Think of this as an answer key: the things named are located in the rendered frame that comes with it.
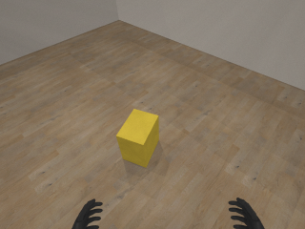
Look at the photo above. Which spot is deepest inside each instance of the carton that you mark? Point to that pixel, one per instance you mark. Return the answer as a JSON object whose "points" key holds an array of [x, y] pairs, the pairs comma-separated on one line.
{"points": [[138, 137]]}

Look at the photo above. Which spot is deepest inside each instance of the robot right hand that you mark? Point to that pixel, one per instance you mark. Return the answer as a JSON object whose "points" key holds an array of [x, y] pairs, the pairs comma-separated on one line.
{"points": [[250, 218]]}

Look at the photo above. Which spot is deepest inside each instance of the robot left hand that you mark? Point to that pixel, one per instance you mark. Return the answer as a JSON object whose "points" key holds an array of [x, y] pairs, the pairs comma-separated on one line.
{"points": [[83, 219]]}

